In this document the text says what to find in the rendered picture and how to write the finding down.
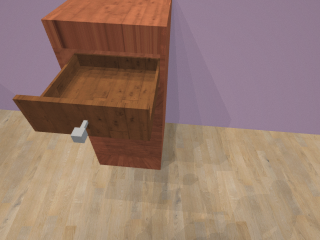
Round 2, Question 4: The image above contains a drawer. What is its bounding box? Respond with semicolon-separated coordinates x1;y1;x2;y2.
12;53;160;141

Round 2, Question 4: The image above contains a handle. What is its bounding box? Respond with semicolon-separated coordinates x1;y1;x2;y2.
70;120;88;143

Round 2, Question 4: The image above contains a cabinet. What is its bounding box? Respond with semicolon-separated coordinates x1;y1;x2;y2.
41;0;172;170

